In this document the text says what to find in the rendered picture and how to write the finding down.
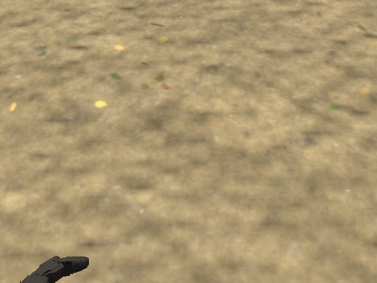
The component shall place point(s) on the robot left hand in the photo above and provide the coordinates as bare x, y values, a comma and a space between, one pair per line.
55, 268

